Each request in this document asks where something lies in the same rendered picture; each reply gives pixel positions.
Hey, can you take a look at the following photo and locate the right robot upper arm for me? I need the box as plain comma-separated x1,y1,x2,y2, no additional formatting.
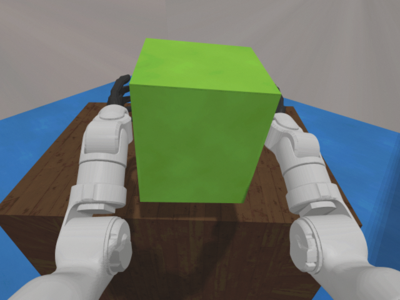
289,214,400,300

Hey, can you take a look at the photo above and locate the robot left hand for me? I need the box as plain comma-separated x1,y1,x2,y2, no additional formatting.
107,74,133,121

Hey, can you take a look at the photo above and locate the carton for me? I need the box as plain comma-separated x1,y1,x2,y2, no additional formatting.
129,38,281,203

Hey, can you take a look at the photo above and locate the left robot forearm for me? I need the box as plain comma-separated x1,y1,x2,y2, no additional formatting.
55,104,133,267

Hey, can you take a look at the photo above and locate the pedestal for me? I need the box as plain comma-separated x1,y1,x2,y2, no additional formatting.
0,102,362,300

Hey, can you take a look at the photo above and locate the robot right hand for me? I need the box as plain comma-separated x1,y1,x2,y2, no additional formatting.
275,87,286,113

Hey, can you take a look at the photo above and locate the left robot upper arm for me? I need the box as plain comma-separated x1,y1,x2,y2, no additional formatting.
8,216,133,300

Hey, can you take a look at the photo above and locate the right robot forearm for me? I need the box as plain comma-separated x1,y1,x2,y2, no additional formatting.
264,112,368,256

